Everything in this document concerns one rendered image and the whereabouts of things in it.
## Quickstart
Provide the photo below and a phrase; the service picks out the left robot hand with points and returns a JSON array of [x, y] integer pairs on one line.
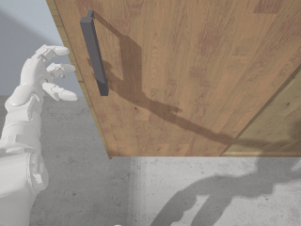
[[34, 73]]

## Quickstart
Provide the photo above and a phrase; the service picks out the handle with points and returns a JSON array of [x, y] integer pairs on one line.
[[94, 52]]

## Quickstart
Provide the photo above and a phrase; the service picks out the wardrobe door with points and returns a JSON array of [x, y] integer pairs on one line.
[[276, 128], [184, 76]]

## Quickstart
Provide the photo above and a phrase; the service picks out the left robot upper arm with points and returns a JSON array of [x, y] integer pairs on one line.
[[22, 177]]

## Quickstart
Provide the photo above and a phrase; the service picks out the robot left forearm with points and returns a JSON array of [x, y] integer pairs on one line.
[[22, 128]]

